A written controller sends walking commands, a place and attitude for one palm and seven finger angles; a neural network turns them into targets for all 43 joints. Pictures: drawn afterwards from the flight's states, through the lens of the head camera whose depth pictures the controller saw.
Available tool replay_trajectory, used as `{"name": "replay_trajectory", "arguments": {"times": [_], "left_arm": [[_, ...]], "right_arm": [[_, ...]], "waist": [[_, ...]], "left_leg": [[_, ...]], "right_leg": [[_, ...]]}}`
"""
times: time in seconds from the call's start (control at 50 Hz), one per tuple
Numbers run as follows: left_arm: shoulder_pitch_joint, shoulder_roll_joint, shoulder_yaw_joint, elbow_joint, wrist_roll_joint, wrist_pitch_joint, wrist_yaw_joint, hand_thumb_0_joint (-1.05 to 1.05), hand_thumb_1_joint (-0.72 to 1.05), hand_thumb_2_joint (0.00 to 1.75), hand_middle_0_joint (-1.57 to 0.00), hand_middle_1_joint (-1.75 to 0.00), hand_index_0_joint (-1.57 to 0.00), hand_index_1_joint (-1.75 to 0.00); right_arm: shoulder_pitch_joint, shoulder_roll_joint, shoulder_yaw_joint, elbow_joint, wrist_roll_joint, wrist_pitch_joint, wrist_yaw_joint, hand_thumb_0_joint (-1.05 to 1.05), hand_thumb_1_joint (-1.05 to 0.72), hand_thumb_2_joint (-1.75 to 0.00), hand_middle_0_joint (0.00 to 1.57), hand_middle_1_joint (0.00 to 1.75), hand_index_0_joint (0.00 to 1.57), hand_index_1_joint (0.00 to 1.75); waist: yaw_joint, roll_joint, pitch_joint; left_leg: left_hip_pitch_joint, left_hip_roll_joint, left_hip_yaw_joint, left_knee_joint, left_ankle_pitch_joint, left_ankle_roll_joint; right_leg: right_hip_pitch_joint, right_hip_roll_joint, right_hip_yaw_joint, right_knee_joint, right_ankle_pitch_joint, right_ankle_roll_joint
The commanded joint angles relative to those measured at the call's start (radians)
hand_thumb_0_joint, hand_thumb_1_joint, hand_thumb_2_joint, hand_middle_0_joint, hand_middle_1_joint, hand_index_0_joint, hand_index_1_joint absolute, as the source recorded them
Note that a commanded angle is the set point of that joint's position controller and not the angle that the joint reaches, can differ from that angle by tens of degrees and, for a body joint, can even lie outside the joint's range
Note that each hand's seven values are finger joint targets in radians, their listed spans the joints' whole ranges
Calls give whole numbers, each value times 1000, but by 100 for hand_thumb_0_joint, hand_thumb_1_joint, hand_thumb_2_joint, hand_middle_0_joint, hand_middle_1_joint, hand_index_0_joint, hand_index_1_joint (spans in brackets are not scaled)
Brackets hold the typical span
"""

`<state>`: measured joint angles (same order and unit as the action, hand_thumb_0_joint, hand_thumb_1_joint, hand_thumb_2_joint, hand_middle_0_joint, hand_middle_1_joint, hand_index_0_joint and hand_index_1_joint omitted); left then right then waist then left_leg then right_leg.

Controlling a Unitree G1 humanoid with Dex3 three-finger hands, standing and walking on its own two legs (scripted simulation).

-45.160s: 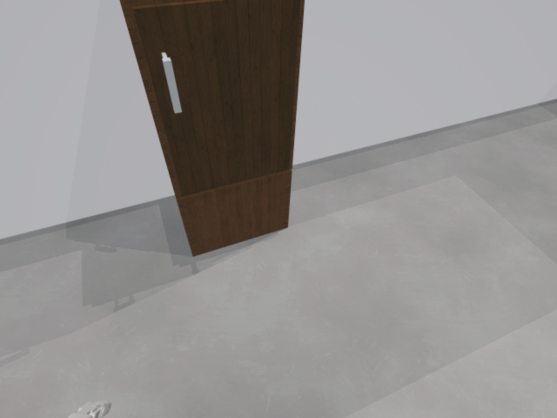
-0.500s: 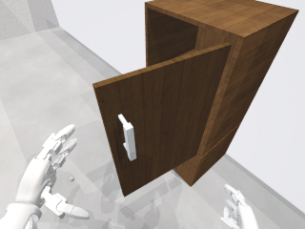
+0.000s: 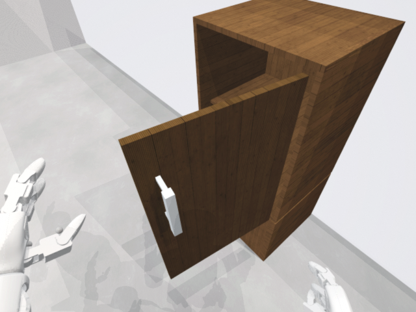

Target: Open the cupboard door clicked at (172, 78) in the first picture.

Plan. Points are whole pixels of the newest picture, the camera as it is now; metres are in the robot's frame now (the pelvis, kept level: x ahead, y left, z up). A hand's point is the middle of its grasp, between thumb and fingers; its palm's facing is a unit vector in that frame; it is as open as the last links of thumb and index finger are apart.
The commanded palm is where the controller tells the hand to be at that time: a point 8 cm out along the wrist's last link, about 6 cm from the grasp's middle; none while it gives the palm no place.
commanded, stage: draw the hand back to the body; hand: left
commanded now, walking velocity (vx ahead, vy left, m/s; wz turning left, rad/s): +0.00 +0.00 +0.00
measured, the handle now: (168, 206) +0.31 +0.12 +0.04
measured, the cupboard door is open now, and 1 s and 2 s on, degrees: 81 81 81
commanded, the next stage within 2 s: step back with the hand held close in 0.52 s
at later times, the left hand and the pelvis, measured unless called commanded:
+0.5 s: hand (58, 223) +0.19 +0.25 +0.15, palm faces +0.44 -0.80 -0.42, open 7.5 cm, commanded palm +0.14 +0.29 +0.16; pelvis +0.00 -0.01 +0.00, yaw +0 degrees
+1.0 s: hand (43, 236) +0.17 +0.26 +0.15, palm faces +0.31 -0.79 -0.53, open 7.4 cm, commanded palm +0.11 +0.31 +0.18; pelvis -0.04 +0.01 +0.00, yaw -2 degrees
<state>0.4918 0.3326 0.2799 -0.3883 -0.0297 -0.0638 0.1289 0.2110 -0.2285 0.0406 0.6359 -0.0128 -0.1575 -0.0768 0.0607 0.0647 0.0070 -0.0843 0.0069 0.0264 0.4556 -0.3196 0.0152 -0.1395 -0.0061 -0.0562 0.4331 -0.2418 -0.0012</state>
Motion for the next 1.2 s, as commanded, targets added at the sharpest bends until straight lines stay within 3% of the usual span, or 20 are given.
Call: {"name": "replay_trajectory", "arguments": {"times": [0.0, 0.12, 0.18, 0.4, 0.46, 0.56, 0.6, 0.62, 0.64, 0.66, 0.7, 0.72, 0.76, 0.86, 0.9, 0.92, 0.98, 1.06, 1.12, 1.18], "left_arm": [[-86, 175, 144, -209, -8, -70, 15, 0, 69, 81, -19, -30, -19, -30], [-134, 212, 195, -193, -16, -74, 15, 0, 90, 90, -20, -30, -20, -30], [-114, 160, 150, -156, -18, -69, 4, 0, 90, 90, -20, -30, -20, -30], [-135, 200, 177, -206, -14, -83, 7, 0, 90, 90, -20, -30, -20, -30], [-127, 196, 176, -188, -13, -82, 8, 0, 90, 90, -20, -30, -20, -30], [-129, 181, 164, -144, -18, -81, 3, 0, 90, 90, -20, -30, -20, -30], [-132, 177, 162, -142, -19, -83, 0, 0, 90, 90, -20, -30, -20, -30], [-222, 217, 175, -266, -15, -99, 5, 0, 90, 90, -20, -30, -20, -30], [-269, 326, 295, -272, -14, -138, 13, 0, 90, 90, -20, -30, -20, -30], [-150, 249, 245, -180, -10, -142, 1, 0, 90, 90, -20, -30, -20, -30], [-88, 219, 209, -181, -5, -134, -4, 0, 90, 90, -20, -30, -20, -30], [-83, 220, 212, -196, -4, -143, -3, 0, 90, 90, -20, -30, -20, -30], [-27, 212, 210, -201, -5, -147, 2, 0, 90, 90, -20, -30, -20, -30], [42, 251, 256, -261, -7, -146, 15, 0, 90, 90, -20, -30, -20, -30], [54, 257, 264, -282, -7, -148, 19, 0, 90, 90, -20, -30, -20, -30], [54, 276, 282, -297, -6, -150, 23, 0, 90, 90, -20, -30, -20, -30], [68, 261, 276, -299, -4, -152, 27, 0, 90, 90, -20, -30, -20, -30], [48, 242, 269, -304, 12, -164, 33, 0, 90, 90, -20, -30, -20, -30], [15, 240, 277, -295, 27, -176, 38, 0, 90, 90, -20, -30, -20, -30], [-28, 227, 262, -288, 37, -188, 41, 0, 90, 90, -20, -30, -20, -30]], "right_arm": [[-126, -102, -52, -153, 5, -38, -6, 0, -90, -90, 20, 30, 20, 30], [-138, -103, -59, -142, 4, -25, -7, 0, -90, -90, 20, 30, 20, 30], [-139, -101, -60, -143, 8, -14, 0, 0, -90, -90, 20, 30, 20, 30], [-151, -98, -63, -145, 5, -16, 0, 0, -90, -90, 20, 30, 20, 30], [-152, -96, -62, -138, 5, -20, 0, 0, -90, -90, 20, 30, 20, 30], [-153, -99, -66, -136, 7, -18, -1, 0, -90, -90, 20, 30, 20, 30], [-155, -99, -66, -135, 8, -17, 1, 0, -90, -90, 20, 30, 20, 30], [-171, -101, -63, -146, 10, -25, 1, 0, -90, -90, 20, 30, 20, 30], [-146, -121, -60, -177, 20, -8, -4, 0, -90, -90, 20, 30, 20, 30], [-139, -108, -63, -159, 11, 9, -4, 0, -90, -90, 20, 30, 20, 30], [-144, -114, -67, -174, 9, 31, 1, 0, -90, -90, 20, 30, 20, 30], [-148, -119, -71, -174, 7, 36, -3, 0, -90, -90, 20, 30, 20, 30], [-136, -122, -75, -187, 8, 48, -3, 0, -90, -90, 20, 30, 20, 30], [-136, -120, -90, -222, 15, 79, -8, 0, -90, -90, 20, 30, 20, 30], [-136, -118, -94, -236, 18, 88, -9, 0, -90, -90, 20, 30, 20, 30], [-144, -122, -96, -235, 16, 90, -12, 0, -90, -90, 20, 30, 20, 30], [-136, -121, -96, -247, 18, 91, -13, 0, -90, -90, 20, 30, 20, 30], [-129, -130, -95, -252, 15, 78, -16, 0, -90, -90, 20, 30, 20, 30], [-118, -137, -98, -252, 13, 64, -18, 0, -90, -90, 20, 30, 20, 30], [-95, -137, -98, -249, 15, 51, -16, 0, -90, -90, 20, 30, 20, 30]], "waist": [[10, -12, -82], [13, 1, -80], [6, -22, -47], [14, -4, -97], [13, 28, -69], [10, -45, -32], [11, -36, -34], [13, 40, -73], [-44, -35, 19], [-44, -86, -9], [-49, -95, -25], [-47, -38, -42], [-49, 2, -107], [-44, -36, -202], [-45, -47, -198], [-40, -9, -208], [-43, -10, -162], [-42, 60, -95], [-45, 55, -50], [-60, -32, -25]], "left_leg": [[-41, 25, -11, -76, 424, -8], [-13, 22, 1, -84, 412, -2], [-13, 23, 5, -91, 393, 2], [7, 15, 4, -96, 391, 5], [4, 17, 7, -100, 372, 2], [-10, 20, 6, -111, 310, 8], [-11, 18, 5, -113, 294, 9], [4, 14, -1, -111, 300, 5], [-70, 30, -15, -79, 210, 17], [-65, 25, -24, -60, 193, 19], [-59, 25, -11, -46, 208, 15], [-65, 28, -14, -51, 243, 12], [-71, 45, -17, -61, 318, 6], [-99, 68, -30, -49, 444, 0], [-125, 71, -35, -46, 446, -2], [-138, 72, -43, -51, 442, 0], [-218, 87, -57, -75, 341, 12], [-412, 125, -92, -151, 86, 50], [-562, 135, -115, -180, -145, 76], [-593, 106, -102, -105, -292, 80]], "right_leg": [[115, -7, 26, -48, 287, -18], [127, -9, 33, -74, 304, -19], [108, -5, 34, -85, 289, -13], [138, -6, 41, -89, 300, -14], [121, -7, 41, -96, 281, -15], [101, -3, 40, -115, 223, -11], [100, -3, 43, -119, 205, -11], [120, -7, 47, -112, 209, -17], [-10, -49, 148, -162, 260, -20], [-9, -72, 147, -163, 262, -24], [-27, -83, 151, -164, 287, -23], [-12, -87, 136, -141, 333, -26], [26, -78, 121, -90, 392, -20], [76, -63, 100, -2, 507, -9], [69, -62, 101, 19, 517, -8], [78, -61, 99, 32, 505, -10], [60, -47, 102, 55, 415, 0], [107, -22, 95, 140, 265, 13], [152, -17, 105, 184, 225, 13], [82, -51, 167, 124, 99, 1]]}}
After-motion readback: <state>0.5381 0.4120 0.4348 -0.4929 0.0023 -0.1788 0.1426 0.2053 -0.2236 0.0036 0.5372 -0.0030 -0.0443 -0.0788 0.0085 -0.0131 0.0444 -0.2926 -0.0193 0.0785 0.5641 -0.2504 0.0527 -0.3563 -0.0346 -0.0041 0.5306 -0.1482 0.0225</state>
